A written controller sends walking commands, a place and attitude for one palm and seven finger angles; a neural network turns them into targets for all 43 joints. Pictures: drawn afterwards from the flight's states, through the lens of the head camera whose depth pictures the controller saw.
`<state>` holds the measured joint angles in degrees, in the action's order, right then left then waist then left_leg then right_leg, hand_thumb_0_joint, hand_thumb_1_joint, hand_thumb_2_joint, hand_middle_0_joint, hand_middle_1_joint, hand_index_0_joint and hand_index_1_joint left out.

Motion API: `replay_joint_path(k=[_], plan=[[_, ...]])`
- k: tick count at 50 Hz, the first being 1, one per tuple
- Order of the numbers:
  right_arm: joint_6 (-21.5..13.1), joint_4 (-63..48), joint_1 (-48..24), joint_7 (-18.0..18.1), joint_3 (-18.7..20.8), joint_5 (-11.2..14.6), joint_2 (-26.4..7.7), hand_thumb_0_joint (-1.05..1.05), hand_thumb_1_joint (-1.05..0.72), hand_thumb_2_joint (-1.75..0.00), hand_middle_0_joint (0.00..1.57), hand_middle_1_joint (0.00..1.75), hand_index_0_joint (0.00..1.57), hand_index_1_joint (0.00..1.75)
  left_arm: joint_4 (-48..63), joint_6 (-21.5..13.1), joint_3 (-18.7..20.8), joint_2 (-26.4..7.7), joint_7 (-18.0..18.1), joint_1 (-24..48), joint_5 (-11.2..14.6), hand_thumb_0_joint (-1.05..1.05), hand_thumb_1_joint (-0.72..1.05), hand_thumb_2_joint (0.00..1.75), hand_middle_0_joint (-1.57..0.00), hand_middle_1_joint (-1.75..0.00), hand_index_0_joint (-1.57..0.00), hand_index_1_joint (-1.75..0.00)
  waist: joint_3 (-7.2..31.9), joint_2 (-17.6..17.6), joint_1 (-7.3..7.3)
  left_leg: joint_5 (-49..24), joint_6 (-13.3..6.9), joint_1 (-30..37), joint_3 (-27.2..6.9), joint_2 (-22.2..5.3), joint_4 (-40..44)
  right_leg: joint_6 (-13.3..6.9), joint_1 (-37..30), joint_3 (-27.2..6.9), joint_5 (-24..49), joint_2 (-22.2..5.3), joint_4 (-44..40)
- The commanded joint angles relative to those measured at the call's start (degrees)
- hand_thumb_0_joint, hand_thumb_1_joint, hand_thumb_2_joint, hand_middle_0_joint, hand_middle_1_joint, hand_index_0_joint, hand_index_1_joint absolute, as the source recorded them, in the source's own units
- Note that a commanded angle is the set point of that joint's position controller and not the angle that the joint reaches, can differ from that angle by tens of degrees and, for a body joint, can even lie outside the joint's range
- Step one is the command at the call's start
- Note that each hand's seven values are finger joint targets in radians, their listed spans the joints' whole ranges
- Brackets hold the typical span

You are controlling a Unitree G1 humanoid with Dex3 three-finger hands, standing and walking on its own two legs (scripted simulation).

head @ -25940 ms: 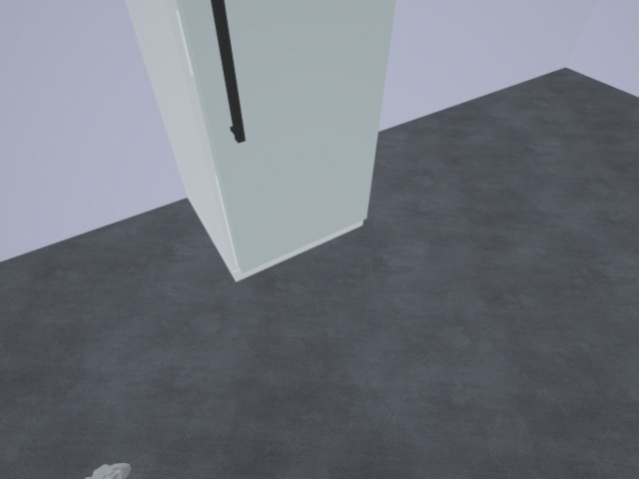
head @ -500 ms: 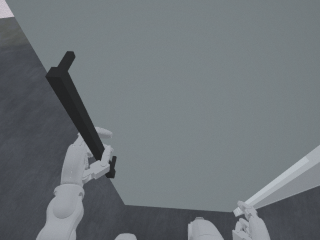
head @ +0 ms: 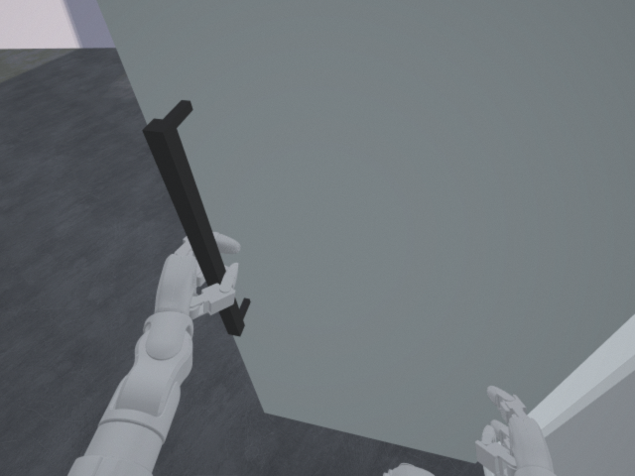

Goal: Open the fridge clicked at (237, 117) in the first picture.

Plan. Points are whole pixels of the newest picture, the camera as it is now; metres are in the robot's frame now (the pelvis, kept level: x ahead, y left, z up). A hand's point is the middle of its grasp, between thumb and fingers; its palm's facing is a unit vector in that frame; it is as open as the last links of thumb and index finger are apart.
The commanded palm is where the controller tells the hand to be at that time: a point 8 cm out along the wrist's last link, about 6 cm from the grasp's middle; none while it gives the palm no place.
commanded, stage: stop walking and hold the door back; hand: left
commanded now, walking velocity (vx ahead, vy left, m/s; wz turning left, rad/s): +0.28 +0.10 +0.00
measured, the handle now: (215, 244) +0.36 +0.18 +0.11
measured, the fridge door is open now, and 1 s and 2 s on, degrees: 81 75 75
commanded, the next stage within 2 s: loosen the grip on the handle in 1.44 s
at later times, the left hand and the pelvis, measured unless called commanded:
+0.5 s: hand (235, 262) +0.36 +0.16 +0.07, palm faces +0.10 -0.97 -0.23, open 5.5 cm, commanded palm +0.34 +0.21 +0.07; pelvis -0.06 +0.01 +0.00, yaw -3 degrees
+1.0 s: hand (237, 260) +0.36 +0.16 +0.07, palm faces +0.03 -0.98 -0.21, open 5.4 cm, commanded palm +0.34 +0.21 +0.07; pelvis -0.02 +0.03 +0.00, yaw -5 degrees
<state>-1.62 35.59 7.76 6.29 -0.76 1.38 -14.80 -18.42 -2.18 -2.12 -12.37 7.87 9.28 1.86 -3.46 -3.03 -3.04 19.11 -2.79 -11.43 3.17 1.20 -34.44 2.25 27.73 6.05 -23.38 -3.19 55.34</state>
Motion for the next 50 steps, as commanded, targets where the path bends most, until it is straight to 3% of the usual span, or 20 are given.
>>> replay_joint_path(k=[1,2,3,4,5,6,10,16,17,19,21,26,28,29,32,37,40,42,45,50], plan=[[-1.23,-5.03,-1.57,0.40,1.74,0.94,-6.47,0.00,-0.90,-0.90,0.20,0.30,0.20,0.30,2.55,-3.40,5.42,-8.63,0.22,36.37,0.10,0.00,0.90,0.90,-0.45,-1.40,-0.45,-1.40,9.27,-0.37,0.62,7.62,-3.31,-8.44,-5.30,-10.28,7.49,0.05,-16.36,-0.39,1.22,1.73,-20.09],[-1.25,-4.49,-1.39,0.54,1.71,0.88,-5.77,0.00,-0.90,-0.90,0.20,0.30,0.20,0.30,-0.82,-3.28,5.81,-9.83,0.05,38.00,0.30,0.00,0.90,0.90,-0.45,-1.40,-0.45,-1.40,9.03,7.18,0.53,12.24,-1.40,-12.67,-2.71,-5.73,-1.47,-1.36,-20.10,-6.71,-2.24,-0.87,-28.43],[-0.89,-4.02,-0.38,0.48,2.42,0.78,-5.72,0.00,-0.90,-0.90,0.20,0.30,0.20,0.30,-4.78,-3.00,7.60,-12.86,-0.18,38.32,0.39,0.00,0.90,0.90,-0.45,-1.40,-0.45,-1.40,7.38,22.28,0.97,15.08,1.14,-20.17,-0.32,-0.10,-14.73,-5.71,-20.45,-26.82,-12.99,-11.14,-38.19],[-0.64,-5.15,-2.58,0.30,2.93,0.53,-6.74,0.00,-0.90,-0.90,0.20,0.30,0.20,0.30,-4.29,-2.98,7.18,-13.46,-0.75,38.58,1.10,0.00,0.90,0.90,-0.45,-1.40,-0.45,-1.40,6.99,24.45,0.43,13.30,2.92,-21.34,-5.01,1.15,-27.85,-9.41,-14.51,-44.05,-23.16,-21.54,-47.89],[-0.77,-3.94,-2.39,0.22,3.06,-0.61,-6.88,0.00,-0.90,-0.90,0.20,0.30,0.20,0.30,-2.29,-3.53,8.83,-15.31,-0.97,41.42,1.00,0.00,0.90,0.90,-0.45,-1.40,-0.45,-1.40,7.32,11.52,1.46,8.03,4.09,-18.72,-7.58,-0.54,-31.90,-10.69,-11.17,-43.03,-21.82,-21.74,-47.65],[-1.34,-3.02,-1.81,0.05,2.31,-0.92,-5.46,0.00,-0.90,-0.90,0.20,0.30,0.20,0.30,-2.16,-3.90,10.22,-17.77,-0.86,44.40,0.21,0.00,0.90,0.90,-0.45,-1.40,-0.45,-1.40,11.29,6.79,2.54,6.39,4.31,-17.16,-7.07,-0.80,-32.78,-10.90,-10.22,-41.06,-27.11,-20.49,-46.34],[-1.59,-0.47,0.95,0.01,2.22,-0.08,-5.73,0.00,-0.90,-0.90,0.20,0.30,0.20,0.30,-11.22,-6.04,14.18,-19.88,-0.91,47.64,0.56,0.00,0.90,0.90,-0.45,-1.40,-0.45,-1.40,15.11,14.55,3.04,4.82,4.30,-16.65,-3.39,-0.98,-26.81,-7.03,-15.48,-23.72,-21.21,-14.54,-41.23],[-3.83,0.24,2.80,0.64,1.40,-0.23,-5.19,0.00,-0.90,-0.90,0.20,0.30,0.20,0.30,-12.70,-8.67,14.61,-19.60,-1.57,51.13,0.01,0.00,0.90,0.90,-0.45,-1.40,-0.45,-1.40,19.21,13.03,2.79,7.16,1.91,4.82,6.99,2.19,7.83,-5.10,-13.47,-12.31,-11.66,-8.71,-35.27],[-4.11,0.21,3.58,0.77,1.79,-0.57,-6.08,0.00,-0.90,-0.90,0.20,0.30,0.20,0.30,-13.46,-9.51,14.17,-18.35,-2.14,51.31,-0.04,0.00,0.90,0.90,-0.45,-1.40,-0.45,-1.40,18.48,7.00,3.25,8.63,0.74,9.71,4.50,0.50,10.65,-3.52,-7.79,-10.13,-12.78,-5.73,-30.08],[-4.21,-0.15,3.35,1.10,2.43,-0.42,-9.05,0.00,-0.90,-0.90,0.20,0.30,0.20,0.30,-14.71,-9.81,12.77,-14.93,-2.47,53.83,0.76,0.00,0.90,0.90,-0.45,-1.40,-0.45,-1.40,13.02,-13.14,3.16,15.27,-7.08,10.67,-19.50,-18.82,22.31,0.01,3.84,0.67,-3.04,3.54,-6.61],[-4.20,-0.97,2.50,0.43,2.06,0.40,-6.06,0.00,-0.90,-0.90,0.20,0.30,0.20,0.30,-9.82,-9.42,8.20,-11.08,-3.53,59.91,0.37,0.00,0.90,0.90,-0.45,-1.40,-0.45,-1.40,13.91,-5.43,3.58,-3.09,-9.21,11.89,-20.31,-20.91,19.69,-1.10,5.30,-4.38,-0.42,0.63,-0.80],[-3.62,-1.10,5.37,0.02,2.86,1.15,-9.02,0.00,-0.90,-0.90,0.20,0.30,0.20,0.30,-19.15,-7.95,12.98,-16.78,-3.30,48.12,-0.95,0.00,0.90,0.90,-0.45,-1.40,-0.45,-1.40,15.14,-3.00,2.43,-2.28,-0.30,-4.38,0.20,-10.84,3.35,-2.66,-21.97,-4.21,3.32,0.25,-29.07],[-3.68,-1.49,5.42,-0.02,3.44,0.71,-8.10,0.00,-0.90,-0.90,0.20,0.30,0.20,0.30,-20.27,-7.47,14.50,-19.15,-3.29,46.85,-1.37,0.00,0.90,0.90,-0.45,-1.40,-0.45,-1.40,13.14,13.81,3.51,8.63,3.76,-16.22,2.28,-3.63,-11.54,-10.80,-25.05,-28.06,-0.39,-15.56,-40.21],[-3.77,-1.63,4.82,-0.08,3.66,0.72,-8.51,0.00,-0.90,-0.90,0.20,0.30,0.20,0.30,-19.46,-6.88,15.45,-20.10,-3.08,45.46,-1.25,0.00,0.90,0.90,-0.45,-1.40,-0.45,-1.40,15.45,13.67,1.90,13.95,3.80,-17.01,-1.82,-3.85,-19.85,-13.48,-24.66,-31.68,-0.98,-18.71,-41.64],[-4.82,0.58,6.22,-0.10,2.84,0.24,-7.65,0.00,-0.90,-0.90,0.20,0.30,0.20,0.30,-18.43,-6.91,18.57,-22.25,-2.88,45.54,-0.99,0.00,0.90,0.90,-0.45,-1.40,-0.45,-1.40,15.96,12.69,2.76,10.39,3.63,-13.88,-3.59,-4.86,-20.92,-11.89,-19.39,-22.63,-4.01,-14.93,-39.35],[-5.42,0.68,5.28,0.47,1.52,-0.60,-6.71,0.00,-0.90,-0.90,0.20,0.30,0.20,0.30,-15.47,-8.56,17.84,-20.30,-2.77,42.46,-0.42,0.00,0.90,0.90,-0.45,-1.40,-0.45,-1.40,17.15,9.17,3.59,0.54,2.55,3.67,1.65,-1.91,5.08,-5.88,-11.44,-11.21,-4.64,-7.67,-35.15],[-4.71,-2.00,2.50,0.21,1.68,-0.39,-7.87,0.00,-0.90,-0.90,0.20,0.30,0.20,0.30,-11.14,-9.65,12.77,-13.56,-3.49,43.38,0.05,0.00,0.90,0.90,-0.45,-1.40,-0.45,-1.40,12.73,-7.44,2.18,0.45,-3.52,-0.36,-16.33,-15.92,17.96,-0.79,-9.58,-3.35,3.97,2.12,-19.57],[-4.33,-2.58,1.64,-0.12,1.07,0.27,-5.73,0.00,-0.90,-0.90,0.20,0.30,0.20,0.30,-12.77,-8.98,9.25,-8.74,-4.13,41.43,0.30,0.00,0.90,0.90,-0.45,-1.40,-0.45,-1.40,12.20,-3.14,1.87,0.51,-2.62,-4.69,-10.89,-14.11,16.32,-0.97,-15.43,-4.30,3.09,2.22,-23.30],[-4.48,-2.63,3.56,0.12,2.68,0.16,-7.60,0.00,-0.90,-0.90,0.20,0.30,0.20,0.30,-11.89,-8.70,11.82,-12.68,-3.49,39.36,-0.64,0.00,0.90,0.90,-0.45,-1.40,-0.45,-1.40,15.68,2.53,2.24,-13.74,1.20,-0.59,-2.76,-8.80,7.51,-2.04,-17.95,-7.55,15.77,-1.12,-27.38],[-3.88,-3.62,2.58,0.23,2.30,0.22,-5.99,0.00,-0.90,-0.90,0.20,0.30,0.20,0.30,-7.25,-8.07,9.42,-9.73,-3.70,33.70,-0.02,0.00,0.90,0.90,-0.45,-1.40,-0.45,-1.40,15.52,7.46,2.64,-7.02,2.82,0.19,-0.84,-5.95,6.70,-3.39,-16.73,-12.25,13.16,-4.66,-31.69]])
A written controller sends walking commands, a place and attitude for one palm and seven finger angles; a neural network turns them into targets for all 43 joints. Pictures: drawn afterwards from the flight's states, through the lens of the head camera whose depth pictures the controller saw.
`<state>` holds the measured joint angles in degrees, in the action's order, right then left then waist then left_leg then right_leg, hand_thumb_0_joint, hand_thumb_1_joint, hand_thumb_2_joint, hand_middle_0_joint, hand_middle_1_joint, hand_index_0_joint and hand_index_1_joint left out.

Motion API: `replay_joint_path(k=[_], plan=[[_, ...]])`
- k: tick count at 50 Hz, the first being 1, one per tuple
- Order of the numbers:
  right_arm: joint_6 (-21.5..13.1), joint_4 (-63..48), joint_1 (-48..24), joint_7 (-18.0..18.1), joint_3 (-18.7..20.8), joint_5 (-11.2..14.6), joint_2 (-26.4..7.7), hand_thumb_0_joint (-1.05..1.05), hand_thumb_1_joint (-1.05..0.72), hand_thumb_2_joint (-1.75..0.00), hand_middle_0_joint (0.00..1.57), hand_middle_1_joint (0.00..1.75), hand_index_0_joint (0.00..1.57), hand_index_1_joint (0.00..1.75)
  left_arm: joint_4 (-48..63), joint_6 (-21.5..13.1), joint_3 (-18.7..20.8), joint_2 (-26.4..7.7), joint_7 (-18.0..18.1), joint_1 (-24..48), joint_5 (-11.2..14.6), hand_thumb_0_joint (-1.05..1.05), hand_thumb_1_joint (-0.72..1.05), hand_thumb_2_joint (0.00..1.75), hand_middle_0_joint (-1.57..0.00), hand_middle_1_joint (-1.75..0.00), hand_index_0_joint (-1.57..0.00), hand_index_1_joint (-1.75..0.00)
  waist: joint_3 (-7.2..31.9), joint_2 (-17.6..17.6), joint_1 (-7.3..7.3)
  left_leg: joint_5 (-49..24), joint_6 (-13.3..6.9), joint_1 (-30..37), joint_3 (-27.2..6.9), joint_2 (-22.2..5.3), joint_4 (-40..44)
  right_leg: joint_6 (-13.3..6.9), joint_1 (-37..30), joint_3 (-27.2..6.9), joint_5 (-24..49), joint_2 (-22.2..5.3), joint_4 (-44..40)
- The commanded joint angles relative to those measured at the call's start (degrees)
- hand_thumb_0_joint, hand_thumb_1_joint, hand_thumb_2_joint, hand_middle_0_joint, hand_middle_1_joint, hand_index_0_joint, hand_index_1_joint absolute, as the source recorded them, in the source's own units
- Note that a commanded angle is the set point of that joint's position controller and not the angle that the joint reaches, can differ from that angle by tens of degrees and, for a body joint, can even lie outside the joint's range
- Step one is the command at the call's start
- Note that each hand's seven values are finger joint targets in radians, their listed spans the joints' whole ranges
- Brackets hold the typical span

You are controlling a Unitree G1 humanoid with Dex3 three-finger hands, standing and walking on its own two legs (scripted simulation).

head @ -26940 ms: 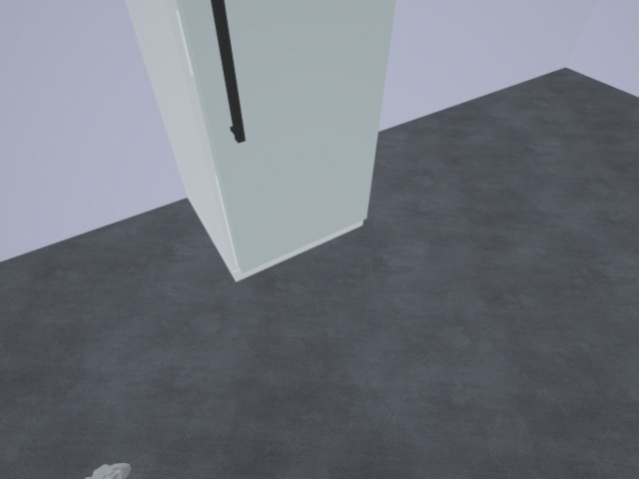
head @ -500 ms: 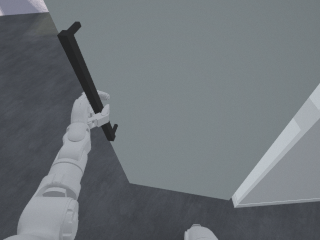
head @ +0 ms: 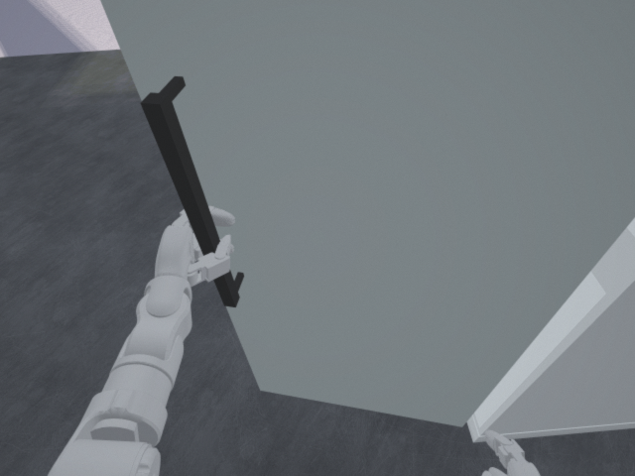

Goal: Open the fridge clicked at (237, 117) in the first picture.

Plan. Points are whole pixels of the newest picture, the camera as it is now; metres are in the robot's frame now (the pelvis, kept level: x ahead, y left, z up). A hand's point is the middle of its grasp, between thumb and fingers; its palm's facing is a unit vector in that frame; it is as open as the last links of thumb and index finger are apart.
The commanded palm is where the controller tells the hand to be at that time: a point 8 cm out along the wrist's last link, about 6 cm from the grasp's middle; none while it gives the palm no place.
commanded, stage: stop walking and hold the door back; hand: left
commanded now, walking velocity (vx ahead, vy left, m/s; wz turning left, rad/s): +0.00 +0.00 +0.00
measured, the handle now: (209, 216) +0.42 +0.18 +0.10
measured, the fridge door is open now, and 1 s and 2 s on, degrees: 75 75 74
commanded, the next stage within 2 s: loosen the grip on the handle in 0.44 s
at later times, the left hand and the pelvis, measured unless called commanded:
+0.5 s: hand (222, 259) +0.37 +0.16 +0.07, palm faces +0.08 -0.98 -0.20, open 5.5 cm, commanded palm +0.35 +0.22 +0.07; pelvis +0.03 +0.02 +0.00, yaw +0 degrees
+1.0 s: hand (214, 260) +0.38 +0.17 +0.06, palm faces +0.09 -0.98 -0.19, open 13.1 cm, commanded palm +0.35 +0.22 +0.08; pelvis -0.01 -0.01 -0.01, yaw +1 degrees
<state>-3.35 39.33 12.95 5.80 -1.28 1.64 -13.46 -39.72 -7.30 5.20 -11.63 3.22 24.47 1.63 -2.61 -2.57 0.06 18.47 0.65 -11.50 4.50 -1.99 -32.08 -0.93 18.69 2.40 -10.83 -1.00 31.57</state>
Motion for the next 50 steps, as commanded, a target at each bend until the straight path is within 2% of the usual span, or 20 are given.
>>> replay_joint_path(k=[1,9,16,26,27,28,29,30,31,32,33,35,38,40,43,45,46,47,48,50], plan=[[-1.99,-7.52,-2.97,0.79,2.63,-0.17,-7.06,0.00,-0.90,-0.90,0.20,0.30,0.20,0.30,14.92,-3.00,2.31,-10.41,1.05,18.12,0.34,0.00,0.90,0.90,-0.45,-1.40,-0.45,-1.40,14.48,7.91,-0.38,-7.06,-0.72,0.74,-2.42,-2.83,4.65,-0.26,-7.20,-8.26,0.05,-6.92,-8.15],[-0.55,-8.55,-4.76,1.12,2.55,-0.31,-6.97,0.00,-0.90,-0.90,0.20,0.30,0.20,0.30,19.69,-2.64,0.91,-8.49,1.44,11.13,0.33,0.00,0.90,0.90,-0.45,-1.40,-0.45,-1.40,16.25,2.75,-0.59,-19.40,-0.86,3.13,-2.75,-4.94,6.13,0.73,-9.45,-3.67,12.53,-4.74,-3.85],[1.20,-9.29,-5.44,1.31,2.61,-0.30,-6.59,0.00,-0.90,-0.90,0.20,0.30,0.20,0.30,21.85,-1.98,1.12,-8.52,1.71,6.57,0.44,0.00,0.90,0.90,-0.45,-1.40,-0.45,-1.40,16.64,4.96,-0.50,-18.09,-0.45,2.30,-2.32,-4.34,5.62,0.34,-10.42,-4.33,14.12,-5.49,-4.81],[2.52,-9.93,-6.27,1.51,2.27,-0.40,-6.29,0.00,-0.90,-0.90,0.20,0.30,0.20,0.30,23.79,-1.77,0.39,-7.66,1.81,4.30,0.47,0.00,0.90,0.90,-0.45,-1.40,-0.45,-1.40,15.90,3.16,-0.45,-17.94,-0.47,1.34,-2.44,-4.46,6.83,0.50,-10.42,-3.32,12.66,-4.87,-4.95],[0.79,-10.95,-0.92,-0.21,6.42,-2.10,-6.00,0.00,-0.90,-0.90,0.20,0.30,0.20,0.30,38.53,-4.24,22.42,-38.19,1.85,42.64,-6.50,0.00,0.90,0.90,-0.45,-1.40,-0.45,-1.40,7.01,20.92,-1.90,-16.51,-2.39,-4.30,-0.94,-4.79,3.44,0.77,-10.76,-5.53,17.58,-2.50,-6.93],[-1.35,-6.99,-5.34,-2.09,9.42,-3.81,-12.81,0.00,-0.90,-0.90,0.20,0.30,0.20,0.30,25.80,2.11,22.47,-35.64,-1.52,48.33,-4.74,0.00,0.78,0.84,-0.45,-1.40,-0.45,-1.40,23.05,-7.01,1.64,-30.78,0.44,-0.47,-4.70,-0.46,10.98,-3.98,-18.30,0.14,32.17,-0.74,3.72],[-3.45,-8.53,-1.52,-2.63,5.30,0.94,-7.89,0.00,-0.90,-0.90,0.20,0.30,0.20,0.30,12.69,3.74,5.38,-13.38,-3.75,26.88,-2.63,0.00,0.66,0.78,-0.45,-1.40,-0.45,-1.40,21.97,3.98,1.06,-46.07,2.21,3.00,-3.97,0.08,6.31,-2.31,-11.24,1.40,26.47,-0.45,1.69],[-3.50,-7.73,2.12,-3.36,4.96,0.86,-8.35,0.00,-0.90,-0.90,0.20,0.30,0.20,0.30,13.76,2.67,5.60,-7.28,-5.26,13.76,0.45,0.00,0.54,0.73,-0.45,-1.40,-0.45,-1.40,22.69,5.86,0.44,-47.76,3.02,4.57,-4.07,-1.34,2.42,-1.12,-7.92,1.98,23.91,0.24,1.03],[-3.65,-7.94,0.80,-4.00,4.98,0.13,-9.09,0.00,-0.90,-0.90,0.20,0.30,0.20,0.30,16.22,1.42,7.08,-7.34,-6.20,11.32,3.33,0.00,0.42,0.67,-0.45,-1.40,-0.45,-1.40,24.73,2.14,-1.07,-41.95,2.86,5.11,-3.28,-0.89,2.01,-0.60,-6.83,0.94,21.71,-0.18,0.14],[-4.04,-7.81,-0.33,-4.34,4.64,-0.05,-9.34,0.00,-0.90,-0.90,0.20,0.30,0.20,0.30,17.00,0.32,9.92,-10.69,-5.73,13.59,4.68,0.00,0.30,0.61,-0.45,-1.40,-0.45,-1.40,25.34,-1.89,-1.94,-32.92,2.21,4.03,-2.56,0.57,2.27,-0.80,-7.02,0.09,18.58,-0.24,-0.32],[-4.24,-7.82,-0.45,-4.63,4.56,-0.49,-8.92,0.00,-0.90,-0.90,0.20,0.30,0.20,0.30,16.12,-0.80,11.44,-11.65,-4.87,12.48,4.49,0.00,0.17,0.55,-0.45,-1.40,-0.45,-1.40,24.60,-2.01,-1.85,-28.33,1.80,1.64,-2.34,1.11,2.57,-1.03,-8.99,0.32,18.17,-0.41,-0.43],[-5.24,-9.11,-0.08,-5.75,4.23,-0.15,-8.17,0.00,-0.90,-0.90,0.20,0.30,0.20,0.30,17.32,-3.57,4.30,-6.50,-4.52,12.95,2.33,0.00,-0.07,0.43,-0.45,-1.40,-0.45,-1.40,22.34,3.20,-0.75,-17.65,-0.14,-4.31,-1.84,1.52,2.92,-0.67,-6.93,-0.04,12.34,-0.18,-0.46],[-5.77,-9.53,-0.35,-5.48,3.95,0.56,-8.58,0.00,-0.90,-0.90,0.20,0.30,0.20,0.30,14.35,-6.01,2.87,-10.28,-2.75,18.73,-2.09,0.00,-0.43,0.26,-0.44,-1.38,-0.44,-1.38,14.71,3.71,0.92,-1.94,-1.38,-10.79,-2.11,1.56,4.00,-0.35,-0.87,-1.19,-3.47,-0.52,-2.25],[-6.53,-10.47,-0.57,-4.89,3.83,1.20,-8.88,0.00,-0.90,-0.90,0.20,0.30,0.20,0.30,13.31,-6.51,2.36,-11.71,-2.39,20.97,-2.05,0.00,-0.55,0.20,-0.41,-1.35,-0.41,-1.35,14.91,5.82,1.18,4.60,-2.13,-12.92,-1.48,2.30,3.99,-0.06,-0.29,-3.07,-11.25,-0.94,-4.21],[-7.01,-10.24,-0.49,-3.40,3.40,1.86,-9.57,0.00,-0.90,-0.90,0.20,0.30,0.20,0.30,10.08,-5.89,5.66,-16.23,-2.76,23.99,-0.03,0.00,-0.55,0.20,-0.37,-1.30,-0.37,-1.30,14.67,9.58,1.51,7.39,-2.44,-15.45,-0.68,3.05,3.10,0.51,-2.15,-5.74,-18.02,-1.93,-7.19],[-7.73,-10.08,-0.02,-2.92,3.12,2.34,-9.22,0.00,-0.90,-0.90,0.20,0.30,0.20,0.30,10.90,-5.86,3.27,-14.24,-3.43,28.64,1.59,0.00,-0.55,0.20,-0.34,-1.27,-0.34,-1.27,16.22,8.05,2.21,7.28,-2.39,-15.03,-0.62,3.31,2.64,0.61,-2.02,-6.41,-18.60,-1.92,-7.37],[-8.06,-9.70,0.26,-2.74,3.09,2.20,-9.34,0.00,-0.90,-0.90,0.20,0.30,0.20,0.30,10.90,-6.19,4.09,-15.40,-3.39,29.74,1.79,0.00,-0.55,0.20,-0.33,-1.25,-0.33,-1.25,17.38,6.91,1.94,7.12,-2.28,-15.15,-0.82,3.40,2.53,0.58,-2.51,-6.62,-18.55,-1.93,-7.07],[-8.11,-9.68,0.33,-2.52,3.25,2.08,-9.78,0.00,-0.90,-0.90,0.20,0.30,0.20,0.30,10.54,-6.62,9.16,-21.09,-3.13,27.37,1.88,0.00,-0.55,0.20,-0.32,-1.23,-0.32,-1.23,19.01,6.86,0.41,6.27,-2.32,-16.06,-0.97,3.45,2.15,0.47,-4.63,-7.44,-18.81,-2.08,-6.88],[-7.84,-9.33,0.23,-2.40,3.11,1.79,-9.89,0.00,-0.90,-0.90,0.20,0.30,0.20,0.30,11.72,-7.31,9.60,-21.94,-2.76,28.32,1.59,0.00,-0.55,0.20,-0.30,-1.22,-0.30,-1.22,20.79,4.06,0.52,4.89,-2.34,-15.11,-1.16,3.53,2.32,0.40,-5.43,-6.90,-16.66,-2.03,-5.98],[-8.52,-9.70,0.49,-2.60,2.95,1.62,-9.06,0.00,-0.90,-0.90,0.20,0.30,0.20,0.30,12.63,-8.80,6.40,-17.70,-2.82,28.64,1.88,0.00,-0.55,0.20,-0.28,-1.18,-0.28,-1.18,21.35,3.71,0.97,3.56,-2.45,-14.50,-1.52,3.30,2.36,0.37,-5.15,-6.04,-13.75,-1.63,-4.99]])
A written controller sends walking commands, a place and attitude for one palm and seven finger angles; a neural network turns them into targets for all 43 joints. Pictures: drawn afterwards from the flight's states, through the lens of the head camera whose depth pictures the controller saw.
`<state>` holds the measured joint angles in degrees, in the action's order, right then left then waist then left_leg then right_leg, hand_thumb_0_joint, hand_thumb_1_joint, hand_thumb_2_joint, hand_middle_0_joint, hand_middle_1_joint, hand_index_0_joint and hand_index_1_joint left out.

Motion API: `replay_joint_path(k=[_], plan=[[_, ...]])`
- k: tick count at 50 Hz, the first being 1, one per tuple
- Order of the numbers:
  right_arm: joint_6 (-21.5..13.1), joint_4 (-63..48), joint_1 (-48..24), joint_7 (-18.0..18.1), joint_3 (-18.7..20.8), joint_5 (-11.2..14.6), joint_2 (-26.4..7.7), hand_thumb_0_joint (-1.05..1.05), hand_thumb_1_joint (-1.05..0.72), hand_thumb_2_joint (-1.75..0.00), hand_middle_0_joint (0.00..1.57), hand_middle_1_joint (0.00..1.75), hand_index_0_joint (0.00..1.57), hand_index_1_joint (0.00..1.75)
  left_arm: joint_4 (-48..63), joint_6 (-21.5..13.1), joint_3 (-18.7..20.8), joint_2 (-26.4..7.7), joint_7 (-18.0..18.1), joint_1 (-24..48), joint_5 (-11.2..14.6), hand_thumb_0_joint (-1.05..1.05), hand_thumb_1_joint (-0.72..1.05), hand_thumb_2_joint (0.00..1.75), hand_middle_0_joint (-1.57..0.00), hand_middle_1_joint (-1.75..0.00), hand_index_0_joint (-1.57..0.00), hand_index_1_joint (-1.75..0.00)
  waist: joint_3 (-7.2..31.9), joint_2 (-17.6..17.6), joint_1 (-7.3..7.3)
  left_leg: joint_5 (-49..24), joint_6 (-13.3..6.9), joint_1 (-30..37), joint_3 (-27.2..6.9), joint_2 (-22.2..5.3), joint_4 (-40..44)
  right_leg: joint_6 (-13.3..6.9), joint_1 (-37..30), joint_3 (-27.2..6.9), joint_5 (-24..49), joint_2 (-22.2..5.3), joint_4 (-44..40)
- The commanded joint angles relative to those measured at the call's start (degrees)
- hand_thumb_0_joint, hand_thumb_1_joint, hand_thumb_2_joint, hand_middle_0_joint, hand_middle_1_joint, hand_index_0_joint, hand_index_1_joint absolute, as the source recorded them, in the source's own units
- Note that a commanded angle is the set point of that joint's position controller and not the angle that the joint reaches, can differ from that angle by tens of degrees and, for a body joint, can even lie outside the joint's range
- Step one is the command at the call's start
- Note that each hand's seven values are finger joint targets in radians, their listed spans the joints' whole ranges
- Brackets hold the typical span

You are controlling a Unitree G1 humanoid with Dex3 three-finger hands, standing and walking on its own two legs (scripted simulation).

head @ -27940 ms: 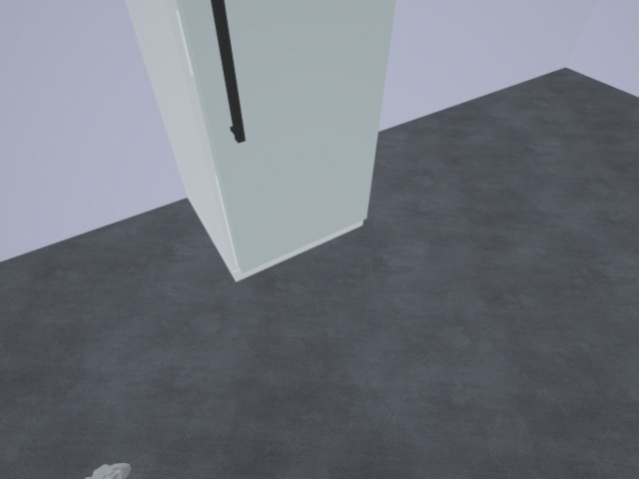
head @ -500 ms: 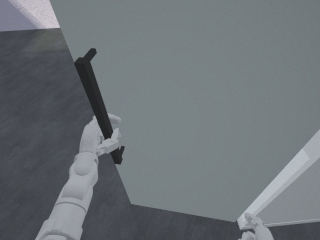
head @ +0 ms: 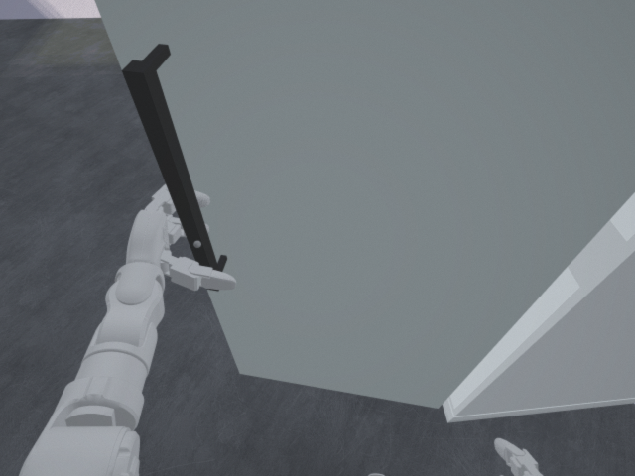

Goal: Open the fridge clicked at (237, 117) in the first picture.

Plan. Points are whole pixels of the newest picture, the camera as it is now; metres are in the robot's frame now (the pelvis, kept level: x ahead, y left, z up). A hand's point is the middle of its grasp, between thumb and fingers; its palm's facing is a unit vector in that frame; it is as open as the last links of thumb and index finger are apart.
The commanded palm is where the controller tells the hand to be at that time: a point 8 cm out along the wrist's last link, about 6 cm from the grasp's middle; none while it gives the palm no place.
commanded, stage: loosen the grip on the handle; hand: left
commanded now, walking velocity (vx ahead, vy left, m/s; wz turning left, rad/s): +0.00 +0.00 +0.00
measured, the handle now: (193, 196) +0.44 +0.18 +0.11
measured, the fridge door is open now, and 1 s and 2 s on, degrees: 75 74 74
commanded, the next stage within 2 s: slip the hand off the handle in 0.12 s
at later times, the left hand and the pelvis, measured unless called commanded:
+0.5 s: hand (149, 238) +0.40 +0.24 +0.06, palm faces +0.13 -0.98 -0.18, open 14.4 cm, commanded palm +0.37 +0.28 +0.08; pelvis +0.03 +0.03 +0.00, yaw +1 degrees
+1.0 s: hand (132, 255) +0.38 +0.26 +0.06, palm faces +0.09 -0.98 -0.19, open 14.6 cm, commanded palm +0.33 +0.30 +0.08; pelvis +0.04 +0.03 +0.00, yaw +1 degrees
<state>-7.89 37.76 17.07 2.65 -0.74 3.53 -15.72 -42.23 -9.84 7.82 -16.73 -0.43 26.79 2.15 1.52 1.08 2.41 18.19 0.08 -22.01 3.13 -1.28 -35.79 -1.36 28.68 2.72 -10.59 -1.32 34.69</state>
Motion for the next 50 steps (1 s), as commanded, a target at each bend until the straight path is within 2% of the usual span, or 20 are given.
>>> replay_joint_path(k=[1,5,8,9,10,11,13,14,15,19,20,22,25,28,32,34,37,40,45,50], plan=[[-4.30,-7.78,-3.36,0.49,2.46,-0.41,-6.86,0.00,-0.90,-0.90,0.20,0.30,0.20,0.30,14.79,-6.86,3.55,-12.15,0.82,25.24,1.36,0.00,-0.55,0.20,-0.26,-1.17,-0.26,-1.17,17.47,-0.33,-1.40,3.09,-1.85,-3.75,-0.28,2.46,6.07,0.71,-15.11,-6.04,-12.49,-1.07,-7.54],[-4.85,-7.97,-2.45,-0.14,2.86,-0.74,-7.49,0.00,-0.90,-0.90,0.20,0.30,0.20,0.30,15.11,-6.57,2.52,-8.90,0.25,17.75,2.42,0.00,-0.55,0.20,-0.25,-1.15,-0.25,-1.15,17.40,0.33,-1.91,-2.89,-1.70,-2.21,-0.67,1.99,5.84,0.42,-15.19,-3.70,-2.70,-0.65,-5.36],[-4.71,-7.21,-1.82,-0.08,3.11,-1.03,-7.95,0.00,-0.90,-0.90,0.20,0.30,0.20,0.30,15.92,-5.85,4.30,-10.03,0.98,17.11,2.47,0.00,-0.55,0.20,-0.25,-1.15,-0.25,-1.15,16.99,1.97,-1.50,-6.28,-1.69,-1.50,-1.10,1.73,5.74,0.59,-15.57,-2.70,1.99,-0.56,-4.45],[-4.79,-7.39,-1.50,-0.21,2.95,-0.89,-7.57,0.00,-0.90,-0.90,0.20,0.30,0.20,0.30,17.08,-5.64,1.44,-7.55,0.52,17.55,2.07,0.00,-0.55,0.20,-0.25,-1.15,-0.25,-1.15,16.94,0.87,-1.10,-7.41,-1.71,-0.98,-0.82,1.61,5.69,0.65,-14.97,-2.74,3.61,-0.39,-4.18],[-4.81,-7.14,-1.35,-0.26,3.28,-0.89,-7.58,0.00,-0.90,-0.90,0.20,0.30,0.20,0.30,18.10,-5.52,2.34,-8.78,0.71,16.82,1.74,0.00,-0.55,0.20,-0.25,-1.15,-0.25,-1.15,16.96,1.73,-1.41,-8.71,-1.60,-1.01,-1.19,1.45,5.44,0.52,-15.15,-2.41,5.02,-0.37,-3.66],[-4.11,-5.64,-0.35,0.21,3.05,-1.14,-8.48,0.00,-0.90,-0.90,0.20,0.30,0.20,0.30,11.93,-5.04,7.37,-15.38,0.96,17.82,0.27,0.00,-0.55,0.20,-0.25,-1.15,-0.25,-1.15,14.03,3.73,-0.52,-7.43,-1.68,-3.63,-1.15,1.53,4.82,0.82,-13.28,-2.58,4.47,-0.40,-3.29],[-2.98,-6.24,-0.75,0.30,2.96,-1.37,-8.27,0.00,-0.90,-0.90,0.20,0.30,0.20,0.30,13.17,-5.31,8.89,-17.02,0.70,17.58,-0.39,0.00,-0.55,0.20,-0.25,-1.15,-0.25,-1.15,14.69,2.33,-1.32,-7.49,-1.76,-3.85,-1.23,1.93,4.51,0.75,-14.16,-2.65,4.38,-0.75,-2.74],[-2.90,-6.71,-0.65,0.24,2.73,-1.11,-7.58,0.00,-0.90,-0.90,0.20,0.30,0.20,0.30,13.94,-5.52,6.31,-14.28,-0.15,18.22,-0.41,0.00,-0.55,0.20,-0.25,-1.15,-0.25,-1.15,15.96,1.29,-0.94,-8.20,-1.62,-2.62,-1.02,1.95,4.80,0.72,-13.99,-2.47,5.24,-0.62,-2.48],[-3.00,-7.10,-1.06,0.11,2.86,-1.03,-7.29,0.00,-0.90,-0.90,0.20,0.30,0.20,0.30,14.46,-5.54,6.45,-13.56,-0.71,16.71,0.45,0.00,-0.55,0.20,-0.25,-1.15,-0.25,-1.15,16.55,-1.00,-1.78,-8.78,-1.33,-2.08,-1.15,2.03,4.42,0.41,-13.85,-2.41,5.85,-0.54,-2.12],[-2.93,-7.17,-0.29,0.11,2.96,-1.17,-7.28,0.00,-0.90,-0.90,0.20,0.30,0.20,0.30,17.09,-5.57,5.03,-11.18,-2.64,17.50,2.00,0.00,-0.55,0.20,-0.25,-1.15,-0.25,-1.15,20.98,-3.57,-1.31,-15.32,-0.53,2.22,-2.21,1.38,3.29,0.11,-13.29,-1.51,10.29,-0.08,-0.44],[-3.04,-7.22,-0.01,-0.03,3.26,-1.23,-7.33,0.00,-0.90,-0.90,0.20,0.30,0.20,0.30,17.79,-5.67,6.21,-12.05,-3.05,15.63,2.40,0.00,-0.55,0.20,-0.25,-1.15,-0.25,-1.15,21.54,-3.31,-2.01,-17.98,-0.09,2.59,-2.77,1.10,2.91,-0.03,-13.48,-1.17,11.47,-0.06,0.11],[-3.06,-7.17,0.28,-0.20,3.42,-1.23,-7.48,0.00,-0.90,-0.90,0.20,0.30,0.20,0.30,18.81,-5.85,4.93,-10.87,-4.04,14.80,2.52,0.00,-0.55,0.20,-0.25,-1.15,-0.25,-1.15,21.57,-2.29,-1.38,-20.50,0.21,3.58,-3.19,0.64,2.27,0.21,-12.08,-0.86,11.88,0.17,0.44],[-2.74,-7.00,0.63,-0.33,3.52,-0.96,-7.77,0.00,-0.90,-0.90,0.20,0.30,0.20,0.30,16.64,-5.41,4.53,-10.79,-5.32,13.06,2.30,0.00,-0.55,0.20,-0.25,-1.15,-0.25,-1.15,17.49,-0.75,-1.21,-19.50,0.62,1.79,-3.74,0.16,2.18,0.23,-9.66,-0.45,9.67,0.35,0.53],[-2.38,-7.04,0.13,-0.03,3.40,-0.72,-7.77,0.00,-0.90,-0.90,0.20,0.30,0.20,0.30,17.21,-4.88,3.14,-9.89,-5.85,16.62,2.04,0.00,-0.55,0.20,-0.25,-1.15,-0.25,-1.15,15.34,-3.50,-0.59,-17.18,1.01,1.78,-4.41,0.22,2.35,-0.01,-7.39,-0.29,6.45,0.24,0.58],[-1.84,-7.11,0.65,0.22,3.32,-0.88,-7.94,0.00,-0.90,-0.90,0.20,0.30,0.20,0.30,17.52,-4.79,6.30,-13.95,-6.14,17.55,2.01,0.00,-0.55,0.20,-0.25,-1.15,-0.25,-1.15,17.67,-2.64,-0.86,-17.93,1.40,2.00,-4.96,0.34,1.86,-0.10,-7.83,-0.15,6.88,0.34,1.27],[-1.69,-7.30,0.97,0.25,3.31,-1.13,-7.76,0.00,-0.90,-0.90,0.20,0.30,0.20,0.30,19.34,-5.37,6.92,-14.97,-6.08,18.49,1.77,0.00,-0.55,0.20,-0.25,-1.15,-0.25,-1.15,20.12,-4.42,-1.29,-20.22,1.80,3.31,-5.17,0.37,1.53,-0.18,-8.54,-0.23,7.52,0.41,1.76],[-1.81,-7.33,1.11,0.04,3.34,-1.23,-7.57,0.00,-0.90,-0.90,0.20,0.30,0.20,0.30,19.79,-5.88,7.19,-14.69,-6.37,16.11,2.02,0.00,-0.55,0.20,-0.25,-1.15,-0.25,-1.15,20.52,-6.23,-1.60,-24.37,2.62,4.87,-5.72,-0.08,0.84,-0.09,-7.40,-0.08,8.22,0.51,2.27],[-1.25,-7.23,1.84,-0.07,3.48,-1.24,-7.97,0.00,-0.90,-0.90,0.20,0.30,0.20,0.30,17.27,-5.06,9.01,-16.36,-7.13,12.72,2.33,0.00,-0.55,0.20,-0.25,-1.15,-0.25,-1.15,20.02,-3.56,-1.93,-24.29,2.33,2.57,-5.22,-0.03,0.64,0.03,-8.71,-0.08,9.40,0.62,2.23],[-1.38,-9.93,0.71,-0.90,3.66,-1.01,-7.53,0.00,-0.90,-0.90,0.20,0.30,0.20,0.30,23.03,-3.04,8.00,-12.85,-9.27,-0.31,4.14,0.00,-0.55,0.20,-0.25,-1.15,-0.25,-1.15,20.90,-4.73,-4.15,-28.38,2.12,2.33,-4.32,-0.11,0.69,-0.05,-11.90,0.09,12.65,0.42,2.24],[-2.21,-11.52,-1.17,-0.88,3.72,-1.10,-7.16,0.00,-0.90,-0.90,0.20,0.30,0.20,0.30,33.27,-3.11,9.95,-13.74,-8.61,-7.85,5.32,0.00,-0.55,0.20,-0.25,-1.15,-0.25,-1.15,18.22,-1.76,-4.11,-23.11,1.05,0.52,-3.76,0.07,1.36,0.21,-12.90,0.22,11.59,0.59,1.49]])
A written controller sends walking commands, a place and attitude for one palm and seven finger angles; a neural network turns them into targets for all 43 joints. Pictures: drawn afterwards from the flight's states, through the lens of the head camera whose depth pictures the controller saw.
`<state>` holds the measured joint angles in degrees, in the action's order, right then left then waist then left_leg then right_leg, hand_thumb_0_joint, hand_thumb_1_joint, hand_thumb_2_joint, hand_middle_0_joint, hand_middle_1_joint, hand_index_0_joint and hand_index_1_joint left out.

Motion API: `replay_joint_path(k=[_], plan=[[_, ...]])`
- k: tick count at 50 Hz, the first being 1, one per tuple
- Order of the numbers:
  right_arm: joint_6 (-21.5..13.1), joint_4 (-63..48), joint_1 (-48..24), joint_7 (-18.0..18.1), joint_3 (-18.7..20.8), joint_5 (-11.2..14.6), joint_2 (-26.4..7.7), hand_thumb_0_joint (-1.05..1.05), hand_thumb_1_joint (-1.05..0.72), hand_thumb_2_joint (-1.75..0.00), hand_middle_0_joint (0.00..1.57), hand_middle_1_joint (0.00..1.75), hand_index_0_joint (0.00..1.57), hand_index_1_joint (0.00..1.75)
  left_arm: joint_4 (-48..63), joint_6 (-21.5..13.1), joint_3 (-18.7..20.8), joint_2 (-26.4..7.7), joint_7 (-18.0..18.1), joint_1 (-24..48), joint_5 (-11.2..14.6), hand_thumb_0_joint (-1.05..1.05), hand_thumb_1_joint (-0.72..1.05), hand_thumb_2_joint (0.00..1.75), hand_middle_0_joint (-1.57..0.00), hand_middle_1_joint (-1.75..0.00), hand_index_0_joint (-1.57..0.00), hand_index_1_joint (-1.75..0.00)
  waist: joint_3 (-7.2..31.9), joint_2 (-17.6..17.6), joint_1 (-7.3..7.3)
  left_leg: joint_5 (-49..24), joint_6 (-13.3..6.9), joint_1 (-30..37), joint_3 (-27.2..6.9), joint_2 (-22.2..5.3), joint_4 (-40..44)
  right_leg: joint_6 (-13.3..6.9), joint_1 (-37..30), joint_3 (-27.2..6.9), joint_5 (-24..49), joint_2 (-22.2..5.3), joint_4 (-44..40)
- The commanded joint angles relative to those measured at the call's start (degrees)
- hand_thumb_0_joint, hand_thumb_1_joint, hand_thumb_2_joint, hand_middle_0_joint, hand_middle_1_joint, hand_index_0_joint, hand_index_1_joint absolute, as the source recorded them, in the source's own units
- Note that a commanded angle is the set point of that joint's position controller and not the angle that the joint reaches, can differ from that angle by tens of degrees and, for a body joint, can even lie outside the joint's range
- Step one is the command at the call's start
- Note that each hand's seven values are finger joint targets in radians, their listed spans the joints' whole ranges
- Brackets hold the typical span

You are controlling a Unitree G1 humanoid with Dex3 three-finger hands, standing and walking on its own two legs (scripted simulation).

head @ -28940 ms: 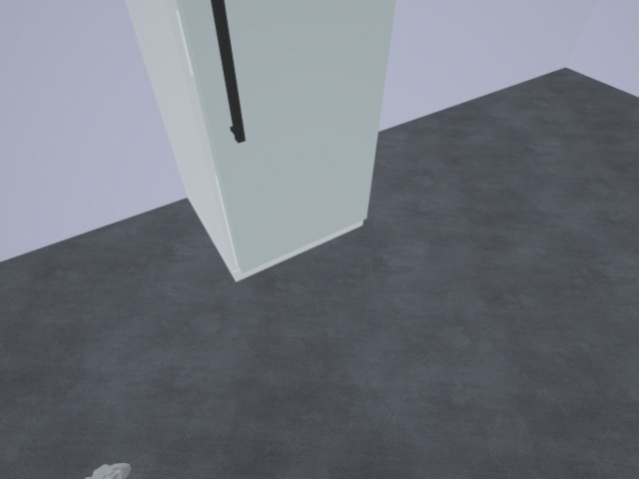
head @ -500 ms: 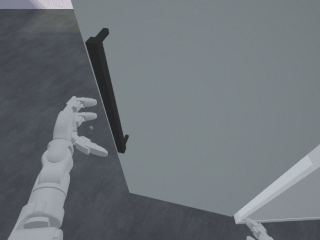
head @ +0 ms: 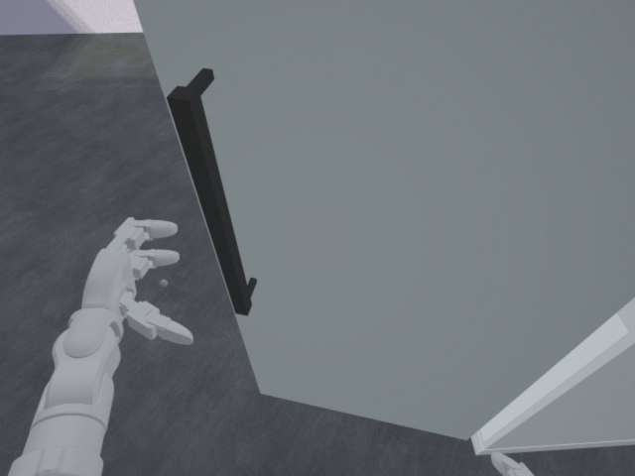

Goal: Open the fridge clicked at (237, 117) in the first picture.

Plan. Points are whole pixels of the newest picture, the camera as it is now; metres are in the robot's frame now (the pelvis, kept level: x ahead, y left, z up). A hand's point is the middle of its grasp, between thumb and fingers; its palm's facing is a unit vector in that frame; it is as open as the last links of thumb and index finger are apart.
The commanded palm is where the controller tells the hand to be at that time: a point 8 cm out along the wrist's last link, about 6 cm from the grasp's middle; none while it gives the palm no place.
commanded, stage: slip the hand off the handle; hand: left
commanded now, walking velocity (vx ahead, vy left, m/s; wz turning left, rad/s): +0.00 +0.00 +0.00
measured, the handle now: (228, 220) +0.40 +0.14 +0.12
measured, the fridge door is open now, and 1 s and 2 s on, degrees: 74 74 74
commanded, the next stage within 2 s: draw the hand back to the body in 0.54 s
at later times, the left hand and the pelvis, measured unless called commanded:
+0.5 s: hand (126, 350) +0.25 +0.23 +0.06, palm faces +0.11 -0.97 -0.19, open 14.7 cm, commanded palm +0.21 +0.28 +0.08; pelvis -0.01 -0.02 +0.00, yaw +2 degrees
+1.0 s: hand (95, 355) +0.22 +0.24 +0.10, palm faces +0.03 -1.00 -0.05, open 14.7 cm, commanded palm +0.19 +0.29 +0.11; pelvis +0.00 +0.00 +0.00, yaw +1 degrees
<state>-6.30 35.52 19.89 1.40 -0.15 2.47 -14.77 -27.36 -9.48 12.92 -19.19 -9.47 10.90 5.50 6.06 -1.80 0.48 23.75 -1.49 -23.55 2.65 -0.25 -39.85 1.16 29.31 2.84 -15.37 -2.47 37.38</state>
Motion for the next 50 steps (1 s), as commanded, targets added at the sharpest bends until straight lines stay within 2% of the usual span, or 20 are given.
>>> replay_joint_path(k=[1,4,8,9,14,15,19,21,23,27,33,34,35,37,38,41,43,46,48,50], plan=[[-3.96,-9.28,-4.43,0.61,2.99,-0.01,-8.04,0.00,-0.90,-0.90,0.20,0.30,0.20,0.30,19.66,-3.65,5.07,-11.68,0.74,7.83,1.99,0.00,-0.55,0.20,-0.25,-1.15,-0.25,-1.15,12.65,1.87,-1.82,-26.71,2.43,1.54,-3.27,-0.92,5.72,-2.26,-13.39,0.06,15.48,1.82,-1.35],[-4.56,-9.34,-5.77,1.24,2.63,-0.20,-7.74,0.00,-0.90,-0.90,0.20,0.30,0.20,0.30,23.56,-4.09,6.95,-13.53,1.71,5.95,1.92,0.00,-0.55,0.20,-0.25,-1.15,-0.25,-1.15,11.19,-0.11,-1.82,-21.24,1.66,0.66,-2.59,-0.28,6.29,-2.30,-13.75,-0.39,13.19,1.69,-2.07],[-5.77,-9.01,-7.60,2.37,1.99,-0.02,-7.54,0.00,-0.90,-0.90,0.20,0.30,0.20,0.30,26.27,-4.56,5.72,-13.23,1.02,6.80,2.10,0.00,-0.55,0.20,-0.25,-1.15,-0.25,-1.15,8.05,-2.40,-0.90,-14.60,1.02,0.14,-2.69,0.04,6.58,-2.33,-11.89,-0.88,7.54,1.58,-3.21],[-6.23,-9.00,-7.79,2.54,1.75,0.07,-7.29,0.00,-0.90,-0.90,0.20,0.30,0.20,0.30,25.87,-4.42,4.37,-11.71,0.39,5.65,2.45,0.00,-0.55,0.20,-0.25,-1.15,-0.25,-1.15,7.71,-2.38,-0.66,-13.94,0.99,0.50,-2.82,0.08,6.64,-2.31,-11.65,-0.71,7.02,1.60,-3.33],[-7.69,-8.66,-8.49,3.83,1.09,0.66,-7.78,0.00,-0.90,-0.90,0.20,0.30,0.20,0.30,22.29,-2.75,4.54,-12.28,-2.91,5.14,4.54,0.00,-0.55,0.20,-0.25,-1.15,-0.25,-1.15,4.82,0.66,0.10,-7.00,0.32,-1.94,-2.74,0.50,6.27,-1.81,-10.26,-1.46,0.05,1.22,-5.28],[-7.97,-8.58,-8.44,3.99,1.12,0.74,-7.94,0.00,-0.90,-0.90,0.20,0.30,0.20,0.30,21.45,-2.36,5.86,-13.70,-3.48,4.32,4.84,0.00,-0.55,0.20,-0.25,-1.15,-0.25,-1.15,4.66,1.03,-0.44,-6.44,0.44,-2.63,-2.89,0.60,6.24,-1.86,-10.56,-1.42,-0.94,1.12,-5.32],[-9.07,-9.57,-8.58,3.97,1.00,0.65,-7.75,0.00,-0.90,-0.90,0.20,0.30,0.20,0.30,23.09,-1.52,5.66,-12.78,-5.15,0.24,5.44,0.00,-0.55,0.20,-0.25,-1.15,-0.25,-1.15,7.21,0.57,-1.48,-9.80,0.38,-1.99,-2.71,0.83,5.47,-1.93,-12.45,-1.20,2.65,0.90,-4.27],[-9.68,-9.99,-8.66,3.70,1.17,0.43,-7.72,0.00,-0.90,-0.90,0.20,0.30,0.20,0.30,25.85,-1.67,7.59,-14.47,-5.24,-1.93,5.60,0.00,-0.55,0.20,-0.25,-1.15,-0.25,-1.15,8.66,-0.32,-2.19,-11.51,0.53,-1.65,-2.82,0.90,5.02,-1.95,-13.22,-1.10,4.75,0.93,-3.49],[-9.93,-10.25,-8.31,3.52,1.26,0.11,-7.84,0.00,-0.90,-0.90,0.20,0.30,0.20,0.30,26.09,-1.56,10.19,-16.13,-4.97,-6.93,5.77,0.00,-0.55,0.20,-0.25,-1.15,-0.25,-1.15,8.68,0.84,-3.04,-12.93,0.42,-2.72,-2.56,0.86,4.37,-1.95,-14.44,-1.39,6.22,0.90,-3.14],[-10.65,-10.54,-8.64,3.33,1.27,0.17,-7.51,0.00,-0.90,-0.90,0.20,0.30,0.20,0.30,29.96,-2.09,10.64,-15.92,-4.64,-8.04,6.04,0.00,-0.55,0.20,-0.25,-1.15,-0.25,-1.15,6.58,-0.23,-2.46,-12.88,0.60,-3.17,-2.72,0.65,4.29,-1.78,-12.74,-0.94,6.04,1.04,-2.86],[-12.22,-9.39,-8.16,4.28,1.05,0.23,-7.98,0.00,-0.90,-0.90,0.20,0.30,0.20,0.30,32.66,-2.15,6.78,-13.43,-4.65,-3.90,6.00,0.00,-0.55,0.20,-0.25,-1.15,-0.25,-1.15,4.91,-2.41,-0.51,-10.32,0.50,-2.37,-3.63,0.41,3.59,-1.70,-9.06,-0.78,2.05,1.27,-3.01],[-13.26,-8.53,-8.60,5.35,0.25,0.69,-8.31,0.00,-0.90,-0.90,0.20,0.30,0.20,0.30,34.12,-4.82,7.14,-7.59,-9.65,1.85,15.55,0.00,-0.55,0.20,-0.25,-1.15,-0.25,-1.15,7.42,-0.43,1.62,-9.56,0.89,0.08,-4.27,0.61,2.86,-1.95,-10.33,-1.14,2.25,0.98,-3.38],[-13.89,-7.71,-8.97,6.08,0.20,0.78,-8.49,0.00,-0.90,-0.90,0.20,0.30,0.20,0.30,31.91,-5.67,9.47,-12.09,-12.46,0.62,16.37,0.00,-0.55,0.20,-0.25,-1.15,-0.25,-1.15,8.65,-0.14,-0.44,-8.56,0.89,-0.41,-4.56,0.33,2.69,-2.09,-11.85,-1.73,1.42,0.99,-3.07],[-14.73,-8.02,-9.39,6.72,-0.12,0.75,-8.71,0.00,-0.90,-0.90,0.20,0.30,0.20,0.30,31.30,-5.98,11.35,-14.07,-16.02,-0.30,17.77,0.00,-0.55,0.20,-0.25,-1.15,-0.25,-1.15,10.23,-0.04,-1.08,-9.97,0.64,-0.12,-4.99,0.37,3.06,-2.31,-13.54,-1.75,3.02,0.88,-2.65],[-15.02,-7.79,-9.20,6.65,0.01,0.49,-8.92,0.00,-0.90,-0.90,0.20,0.30,0.20,0.30,30.41,-5.57,11.88,-15.58,-16.90,-1.35,16.56,0.00,-0.55,0.20,-0.25,-1.15,-0.25,-1.15,10.75,-1.63,-1.71,-12.00,0.62,0.18,-4.98,0.20,3.10,-2.58,-13.96,-1.66,5.10,1.00,-1.89],[-15.51,-9.57,-9.02,5.18,0.19,0.64,-7.76,0.00,-0.90,-0.90,0.20,0.30,0.20,0.30,31.11,-1.89,9.92,-12.90,-15.95,-9.83,13.91,0.00,-0.55,0.20,-0.25,-1.15,-0.25,-1.15,8.17,-3.92,-3.42,-17.37,1.31,0.87,-5.16,0.00,5.00,-2.65,-13.74,0.32,9.81,1.04,-0.73],[-15.35,-10.42,-8.94,4.26,0.44,0.60,-7.83,0.00,-0.90,-0.90,0.20,0.30,0.20,0.30,31.09,1.33,12.16,-13.20,-14.66,-16.32,14.20,0.00,-0.55,0.20,-0.25,-1.15,-0.25,-1.15,7.61,-1.87,-4.66,-20.24,1.39,0.55,-4.73,-0.20,5.24,-2.56,-15.05,0.73,12.11,1.10,-1.07],[-15.14,-11.78,-9.75,3.48,0.20,0.73,-7.43,0.00,-0.90,-0.90,0.20,0.30,0.20,0.30,35.88,4.36,13.59,-12.27,-13.13,-19.19,15.72,0.00,-0.55,0.20,-0.25,-1.15,-0.25,-1.15,5.15,0.93,-4.97,-19.94,1.90,-0.37,-4.78,-0.47,6.20,-2.29,-15.01,1.62,12.25,1.22,-1.49],[-15.27,-11.99,-10.02,3.48,0.25,0.60,-7.54,0.00,-0.90,-0.90,0.20,0.30,0.20,0.30,40.08,4.71,13.99,-12.44,-11.90,-18.94,15.79,0.00,-0.55,0.20,-0.25,-1.15,-0.25,-1.15,4.08,1.60,-4.68,-19.55,1.70,0.37,-4.95,-0.72,6.35,-2.35,-14.64,1.68,11.39,1.47,-1.91],[-15.78,-12.32,-9.72,3.37,0.16,0.66,-7.21,0.00,-0.90,-0.90,0.20,0.30,0.20,0.30,45.07,4.37,11.86,-11.02,-11.00,-17.50,15.52,0.00,-0.55,0.20,-0.25,-1.15,-0.25,-1.15,4.14,-1.79,-4.01,-19.13,2.12,2.38,-5.21,-0.81,6.46,-2.30,-13.27,1.59,10.40,1.44,-2.17]])
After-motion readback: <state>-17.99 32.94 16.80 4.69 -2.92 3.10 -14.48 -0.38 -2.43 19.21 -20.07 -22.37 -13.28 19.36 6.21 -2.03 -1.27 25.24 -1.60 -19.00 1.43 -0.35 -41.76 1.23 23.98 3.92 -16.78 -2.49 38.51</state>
